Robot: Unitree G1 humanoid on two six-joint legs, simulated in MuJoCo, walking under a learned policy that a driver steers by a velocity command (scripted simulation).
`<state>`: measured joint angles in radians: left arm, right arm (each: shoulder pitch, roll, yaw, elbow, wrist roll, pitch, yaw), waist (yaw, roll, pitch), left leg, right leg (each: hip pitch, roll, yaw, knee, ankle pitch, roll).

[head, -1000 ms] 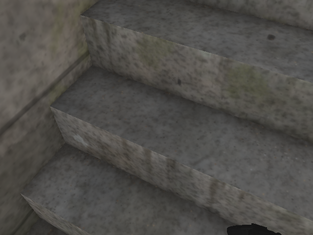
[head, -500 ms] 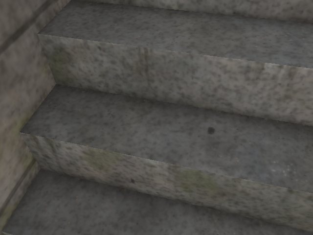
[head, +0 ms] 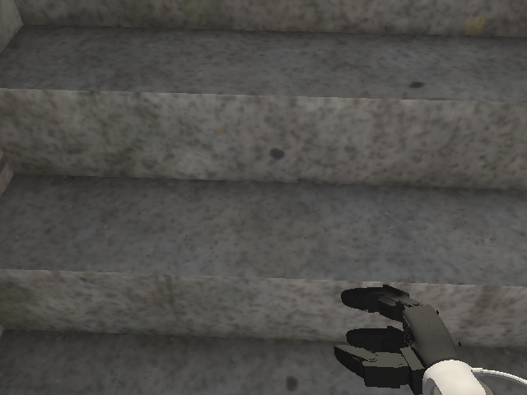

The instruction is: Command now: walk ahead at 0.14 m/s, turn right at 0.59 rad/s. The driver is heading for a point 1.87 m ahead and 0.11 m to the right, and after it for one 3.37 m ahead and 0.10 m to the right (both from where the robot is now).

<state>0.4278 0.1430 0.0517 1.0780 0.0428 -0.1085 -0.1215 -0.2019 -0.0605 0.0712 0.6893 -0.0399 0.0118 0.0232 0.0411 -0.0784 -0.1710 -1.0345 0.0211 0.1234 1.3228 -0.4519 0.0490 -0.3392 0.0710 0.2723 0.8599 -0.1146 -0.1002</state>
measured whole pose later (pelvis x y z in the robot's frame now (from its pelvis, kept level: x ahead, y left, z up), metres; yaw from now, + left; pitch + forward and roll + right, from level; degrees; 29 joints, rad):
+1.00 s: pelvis +0.15 +0.00 +0.14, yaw -20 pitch +2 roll +0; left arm 0.11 0.19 0.01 0.85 0.00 -0.04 -0.02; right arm 0.28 -0.15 -0.01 0.83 0.01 -0.07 0.02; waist -0.02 -0.04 -0.02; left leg -0.24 -0.01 0.01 0.58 -0.37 0.01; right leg -0.32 -0.03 0.02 0.58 -0.30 0.04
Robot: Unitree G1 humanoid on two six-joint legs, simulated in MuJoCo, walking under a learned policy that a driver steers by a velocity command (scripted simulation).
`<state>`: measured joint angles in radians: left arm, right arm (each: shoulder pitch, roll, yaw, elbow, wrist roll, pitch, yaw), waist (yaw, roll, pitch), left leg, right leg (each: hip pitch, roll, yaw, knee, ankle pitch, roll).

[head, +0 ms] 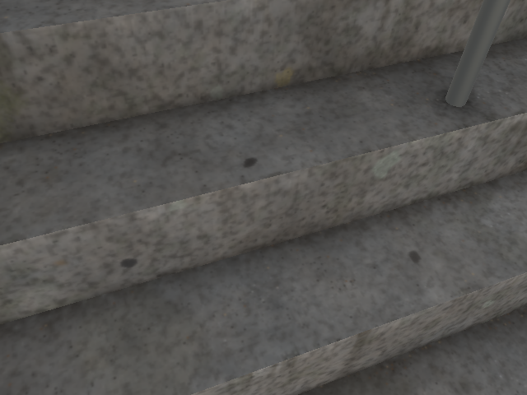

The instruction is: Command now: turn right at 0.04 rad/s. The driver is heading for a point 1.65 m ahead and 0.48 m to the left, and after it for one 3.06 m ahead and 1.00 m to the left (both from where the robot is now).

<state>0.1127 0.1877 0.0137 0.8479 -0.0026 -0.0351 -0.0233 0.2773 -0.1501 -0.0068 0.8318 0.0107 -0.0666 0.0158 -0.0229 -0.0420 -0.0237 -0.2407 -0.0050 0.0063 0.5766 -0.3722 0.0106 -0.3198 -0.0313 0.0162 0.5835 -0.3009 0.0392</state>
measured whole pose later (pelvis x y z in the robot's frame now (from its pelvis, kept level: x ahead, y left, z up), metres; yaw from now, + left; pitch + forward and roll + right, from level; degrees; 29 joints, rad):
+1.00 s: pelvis -0.05 -0.02 +0.01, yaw +0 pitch -1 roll +0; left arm 0.42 0.14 0.01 0.95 0.01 0.00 0.06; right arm 0.41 -0.10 0.00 1.03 0.00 -0.01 -0.07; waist -0.01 -0.02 -0.01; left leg -0.20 0.01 0.00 0.44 -0.24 -0.01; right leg -0.27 -0.02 -0.01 0.44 -0.17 0.00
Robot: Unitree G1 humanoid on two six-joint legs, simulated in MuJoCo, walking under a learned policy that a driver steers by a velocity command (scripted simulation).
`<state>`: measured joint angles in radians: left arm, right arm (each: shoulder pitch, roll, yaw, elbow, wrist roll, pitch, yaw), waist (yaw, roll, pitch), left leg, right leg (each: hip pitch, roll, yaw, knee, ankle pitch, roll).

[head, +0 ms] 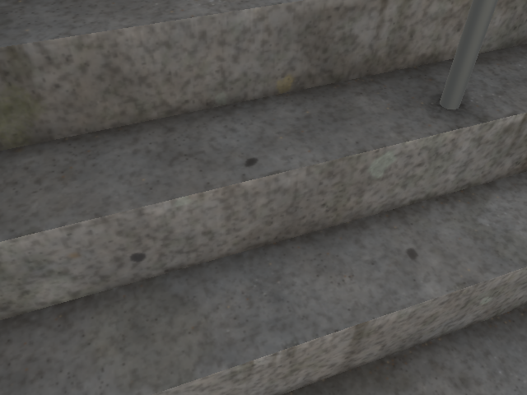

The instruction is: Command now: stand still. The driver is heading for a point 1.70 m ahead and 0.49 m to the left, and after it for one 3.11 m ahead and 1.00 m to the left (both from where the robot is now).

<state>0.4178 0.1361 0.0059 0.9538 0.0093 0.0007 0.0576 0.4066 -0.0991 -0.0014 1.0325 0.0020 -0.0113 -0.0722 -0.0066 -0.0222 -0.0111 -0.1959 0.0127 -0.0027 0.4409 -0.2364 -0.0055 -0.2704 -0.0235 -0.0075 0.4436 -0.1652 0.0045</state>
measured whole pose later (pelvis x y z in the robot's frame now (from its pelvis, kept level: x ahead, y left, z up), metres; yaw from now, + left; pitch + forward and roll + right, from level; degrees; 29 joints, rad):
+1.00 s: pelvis +0.06 -0.03 -0.01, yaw +1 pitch +2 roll -1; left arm 0.43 0.15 0.04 0.95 0.02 -0.05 0.03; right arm 0.40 -0.16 -0.05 1.06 -0.01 -0.05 -0.03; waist 0.03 0.03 -0.06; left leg -0.47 0.05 -0.02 1.19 -0.39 0.10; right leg -0.29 0.02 -0.14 0.54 -0.29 -0.08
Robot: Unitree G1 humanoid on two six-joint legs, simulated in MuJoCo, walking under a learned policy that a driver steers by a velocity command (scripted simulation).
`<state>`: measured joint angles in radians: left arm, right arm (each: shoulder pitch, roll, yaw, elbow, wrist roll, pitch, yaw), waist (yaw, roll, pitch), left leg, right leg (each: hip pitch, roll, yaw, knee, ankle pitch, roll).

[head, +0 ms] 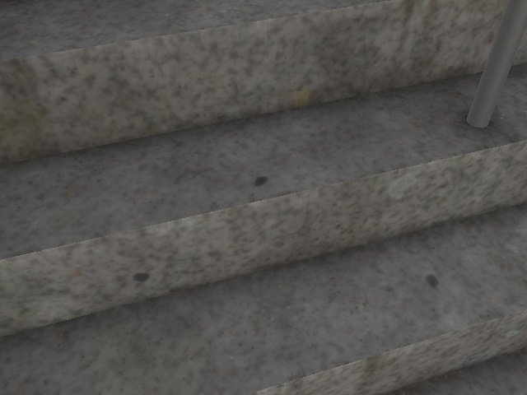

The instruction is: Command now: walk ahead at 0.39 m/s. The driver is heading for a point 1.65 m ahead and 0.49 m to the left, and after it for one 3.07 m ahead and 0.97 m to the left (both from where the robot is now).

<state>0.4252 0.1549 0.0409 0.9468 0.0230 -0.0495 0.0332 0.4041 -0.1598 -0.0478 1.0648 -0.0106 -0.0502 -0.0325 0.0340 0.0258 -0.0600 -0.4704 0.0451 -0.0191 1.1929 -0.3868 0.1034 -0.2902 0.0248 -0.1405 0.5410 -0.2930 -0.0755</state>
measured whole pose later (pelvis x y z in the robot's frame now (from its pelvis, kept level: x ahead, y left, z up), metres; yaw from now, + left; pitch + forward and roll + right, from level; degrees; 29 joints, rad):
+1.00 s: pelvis +0.28 -0.08 +0.18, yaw +1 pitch +3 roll -3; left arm 0.50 0.12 0.04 1.06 0.04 -0.09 0.00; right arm 0.22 -0.16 -0.06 0.85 -0.04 -0.11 -0.03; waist 0.05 0.09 -0.14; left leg -0.83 0.04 -0.02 2.09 -0.13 0.10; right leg -0.37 0.02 -0.21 0.73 -0.41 -0.08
